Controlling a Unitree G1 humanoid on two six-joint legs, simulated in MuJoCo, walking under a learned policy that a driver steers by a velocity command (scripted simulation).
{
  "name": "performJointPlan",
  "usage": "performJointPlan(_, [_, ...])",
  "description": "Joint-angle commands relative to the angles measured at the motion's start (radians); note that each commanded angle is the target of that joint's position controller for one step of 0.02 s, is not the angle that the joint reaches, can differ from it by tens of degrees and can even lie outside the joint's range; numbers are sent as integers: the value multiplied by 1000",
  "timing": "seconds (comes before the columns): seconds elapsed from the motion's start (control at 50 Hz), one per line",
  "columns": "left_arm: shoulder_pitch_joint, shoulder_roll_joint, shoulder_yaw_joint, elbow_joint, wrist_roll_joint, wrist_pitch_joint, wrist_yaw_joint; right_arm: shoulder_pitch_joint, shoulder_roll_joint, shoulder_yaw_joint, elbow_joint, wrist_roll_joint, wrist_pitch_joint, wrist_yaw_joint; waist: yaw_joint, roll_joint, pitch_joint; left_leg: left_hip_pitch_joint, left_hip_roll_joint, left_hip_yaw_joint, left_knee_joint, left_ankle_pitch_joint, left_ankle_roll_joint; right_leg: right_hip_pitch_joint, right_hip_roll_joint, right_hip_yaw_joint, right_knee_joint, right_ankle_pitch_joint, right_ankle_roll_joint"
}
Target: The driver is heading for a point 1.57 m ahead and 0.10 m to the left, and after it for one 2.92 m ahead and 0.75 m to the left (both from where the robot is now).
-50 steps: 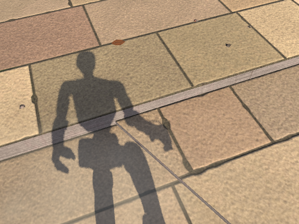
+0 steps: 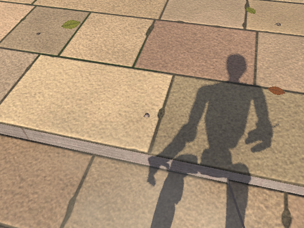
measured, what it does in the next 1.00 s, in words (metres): walks ahead: left foot, then right foot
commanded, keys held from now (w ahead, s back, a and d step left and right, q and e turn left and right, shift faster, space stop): w+q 0.24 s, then w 0.76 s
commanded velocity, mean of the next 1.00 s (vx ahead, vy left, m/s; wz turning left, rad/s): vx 0.49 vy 0.00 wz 0.28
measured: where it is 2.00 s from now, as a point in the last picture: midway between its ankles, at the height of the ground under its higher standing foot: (136, 102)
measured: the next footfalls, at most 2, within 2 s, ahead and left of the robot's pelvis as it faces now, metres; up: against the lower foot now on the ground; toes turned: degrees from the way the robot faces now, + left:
left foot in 0.08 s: +0.18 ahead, +0.13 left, +0.00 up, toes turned +6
right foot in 0.56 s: +0.51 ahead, +0.00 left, +0.00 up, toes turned +11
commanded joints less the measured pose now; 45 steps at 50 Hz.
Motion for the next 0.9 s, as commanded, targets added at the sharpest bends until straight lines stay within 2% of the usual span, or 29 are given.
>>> performJointPlan(0.02, [1,196,49,-33,-6,-1,2,-157,-59,-6,-106,-14,-15,10,-3,-205,118,97,-54,103,-142,-110,53,-75,-201,45,-56,351,-135])
performJointPlan(0.04, [14,205,50,-24,-10,4,3,-115,-71,-12,-94,-22,-20,-2,-27,-195,83,169,-94,124,-175,-168,78,-44,-208,20,52,582,-134])
performJointPlan(0.06, [20,208,46,-18,-16,9,5,12,-80,-22,-55,-27,-30,-17,-95,-161,2,332,-144,132,-233,-157,105,-48,-198,-30,255,806,-127])
performJointPlan(0.08, [32,187,35,-26,-15,10,6,197,-112,-39,7,-33,-40,-34,-175,-92,-138,601,-155,95,-253,-146,131,-160,-162,-65,519,775,-106])
performJointPlan(0.1, [53,85,4,-102,-21,9,-10,293,-233,-67,4,-25,-48,-46,-195,131,-290,941,150,-362,-319,-428,231,-529,-89,-52,863,238,-54])
performJointPlan(0.12, [-56,104,13,-164,2,2,-21,311,-306,-81,-9,25,-43,-55,-212,224,-357,984,298,-819,-512,-326,309,-742,69,97,1034,-210,-26])
performJointPlan(0.14, [-168,146,23,-188,1,3,-26,308,-281,-75,22,23,-40,-61,-228,94,-230,948,259,-660,-498,-183,294,-840,16,193,1071,-132,-44])
performJointPlan(0.16, [-168,118,10,-178,-12,-5,-29,271,-224,-59,44,23,-42,-68,-184,59,-114,817,226,-521,-474,-47,278,-823,-24,188,1015,-45,-55])
performJointPlan(0.18, [-145,113,6,-157,-8,-7,-27,216,-170,-40,43,22,-45,-72,-134,25,-41,673,166,-416,-487,59,242,-744,-55,192,915,-1,-57])
performJointPlan(0.2, [-113,116,7,-147,7,3,-26,168,-142,-27,44,28,-49,-73,-86,40,-7,562,118,-348,-503,128,227,-664,-65,194,857,0,-48])
performJointPlan(0.24, [-65,115,5,-120,21,29,-28,131,-129,-18,44,28,-63,-69,-51,51,-21,473,78,-297,-524,197,242,-577,-48,174,821,11,-32])
performJointPlan(0.28, [-90,94,-1,-118,17,39,-32,152,-133,-17,71,30,-76,-67,-51,49,1,447,71,-277,-573,165,257,-596,-40,161,750,72,-19])
performJointPlan(0.36, [-262,64,-15,-155,12,31,-41,218,-121,-11,124,34,-90,-64,-106,48,73,480,62,-247,-619,145,237,-646,-35,154,514,257,-16])
performJointPlan(0.42, [-358,63,-17,-178,0,22,-47,269,-138,-13,158,33,-98,-67,-144,32,75,543,79,-239,-594,212,216,-623,-6,146,392,331,-33])
performJointPlan(0.46, [-389,71,-15,-190,-3,17,-47,284,-149,-13,174,32,-101,-73,-149,26,80,579,103,-249,-576,261,198,-591,11,147,339,337,-55])
performJointPlan(0.5, [-370,84,-8,-187,0,13,-43,275,-162,-14,187,28,-101,-80,-131,30,84,607,121,-254,-543,344,176,-525,35,140,297,284,-84])
performJointPlan(0.52, [-328,93,-3,-173,1,10,-38,266,-168,-14,192,25,-101,-83,-109,32,72,619,118,-246,-495,466,162,-458,60,128,278,237,-98])
performJointPlan(0.54, [-243,104,5,-145,2,5,-27,256,-174,-14,200,23,-101,-85,-67,24,32,629,96,-221,-385,630,145,-349,96,109,242,204,-116])
performJointPlan(0.56, [-102,126,15,-102,7,-5,-13,256,-161,-8,208,20,-102,-84,-3,-7,-49,598,45,-175,-193,671,124,-173,94,116,191,215,-144])
performJointPlan(0.58, [60,197,30,-86,27,-13,4,257,-109,10,185,22,-106,-84,60,-97,-177,462,-11,-132,88,438,103,45,-106,326,162,108,-193])
performJointPlan(0.6, [93,314,61,-66,30,-8,0,378,-35,21,171,53,-106,-82,0,-378,-247,154,-208,-52,401,-268,61,225,-337,808,28,42,-321])
performJointPlan(0.62, [13,214,40,-70,-2,1,-12,329,-108,12,197,16,-101,-90,-28,-200,-155,74,-157,-153,463,-321,79,133,-305,868,-30,-35,-302])
performJointPlan(0.64, [-78,151,25,-85,-11,3,-16,271,-111,9,198,19,-98,-82,-54,-112,-47,71,-109,-149,457,-239,82,17,-271,702,-29,-31,-289])
performJointPlan(0.66, [-120,108,13,-83,-7,0,-18,227,-97,17,195,18,-97,-76,-64,-60,-6,91,-73,-132,414,-184,80,-58,-225,592,-52,66,-268])
performJointPlan(0.68, [-127,90,5,-70,-8,-6,-15,201,-86,19,193,11,-89,-71,-77,-74,24,105,-47,-111,375,-164,75,-100,-183,501,-67,172,-246])
performJointPlan(0.72, [-109,87,0,-40,-13,-21,-14,217,-66,28,210,-4,-72,-62,-95,-107,16,154,-36,-79,343,-136,55,-134,-143,400,-82,362,-235])
performJointPlan(0.76, [-78,98,2,-12,-19,-35,-18,198,-53,33,210,-5,-65,-55,-103,-103,16,128,-25,-56,315,-120,38,-129,-134,343,-95,472,-249])
performJointPlan(0.82, [-45,96,0,22,-22,-36,-19,76,-41,44,181,-7,-63,-45,-82,-102,53,44,6,-12,194,-49,11,-106,-112,279,-134,492,-253])
performJointPlan(0.9, [-15,98,-2,56,-20,-30,-18,-72,-7,65,149,5,-68,-44,-50,-111,68,103,-7,47,-58,56,-4,-109,-77,200,-114,618,-225])
Keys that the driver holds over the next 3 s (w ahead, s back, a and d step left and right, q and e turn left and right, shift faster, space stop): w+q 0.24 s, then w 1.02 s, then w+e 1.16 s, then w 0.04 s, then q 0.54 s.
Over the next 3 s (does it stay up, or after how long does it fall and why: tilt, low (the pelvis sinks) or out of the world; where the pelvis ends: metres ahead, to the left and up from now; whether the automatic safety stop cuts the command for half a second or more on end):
stays up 1.50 0.09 0.10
